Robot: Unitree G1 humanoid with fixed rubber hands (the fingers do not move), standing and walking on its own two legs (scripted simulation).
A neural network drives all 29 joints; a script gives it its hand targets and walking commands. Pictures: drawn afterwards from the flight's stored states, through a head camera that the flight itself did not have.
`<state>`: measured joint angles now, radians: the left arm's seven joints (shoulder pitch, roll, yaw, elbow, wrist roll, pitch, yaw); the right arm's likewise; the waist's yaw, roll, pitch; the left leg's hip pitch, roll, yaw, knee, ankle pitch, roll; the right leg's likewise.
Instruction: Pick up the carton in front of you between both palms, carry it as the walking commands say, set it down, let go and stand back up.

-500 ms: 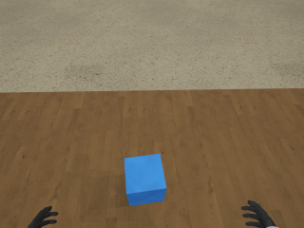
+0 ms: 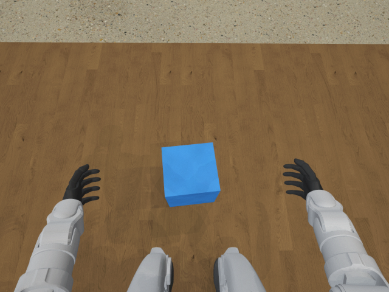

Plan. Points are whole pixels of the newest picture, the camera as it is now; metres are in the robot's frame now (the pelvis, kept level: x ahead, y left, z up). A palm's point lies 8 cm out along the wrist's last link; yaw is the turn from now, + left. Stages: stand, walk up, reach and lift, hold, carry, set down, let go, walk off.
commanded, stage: reach and lift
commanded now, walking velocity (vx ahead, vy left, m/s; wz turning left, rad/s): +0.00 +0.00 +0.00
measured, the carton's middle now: (189, 176) +0.49 +0.02 -0.59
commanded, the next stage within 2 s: none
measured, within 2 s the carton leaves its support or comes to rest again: neither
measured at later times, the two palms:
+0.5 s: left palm (114, 141) +0.46 +0.21 -0.14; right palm (264, 128) +0.51 -0.18 -0.14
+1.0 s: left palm (131, 164) +0.47 +0.21 -0.34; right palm (242, 153) +0.51 -0.17 -0.34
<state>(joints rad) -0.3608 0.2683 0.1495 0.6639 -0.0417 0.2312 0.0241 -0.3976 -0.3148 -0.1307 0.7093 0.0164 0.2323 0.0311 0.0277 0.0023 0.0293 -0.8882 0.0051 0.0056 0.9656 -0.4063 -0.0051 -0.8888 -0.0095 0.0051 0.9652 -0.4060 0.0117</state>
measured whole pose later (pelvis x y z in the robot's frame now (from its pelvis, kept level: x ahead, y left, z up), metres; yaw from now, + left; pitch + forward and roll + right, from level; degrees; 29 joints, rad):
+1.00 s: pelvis -0.04 -0.01 -0.18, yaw +2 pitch +55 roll +2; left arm -1.21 0.22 0.39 0.91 0.01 0.08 0.08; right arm -1.32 -0.31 -0.27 1.02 -0.04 0.09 -0.05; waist 0.05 -0.02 -0.03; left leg -2.03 -0.02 -0.02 1.58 -0.49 -0.04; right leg -2.03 0.02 0.04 1.60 -0.52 0.02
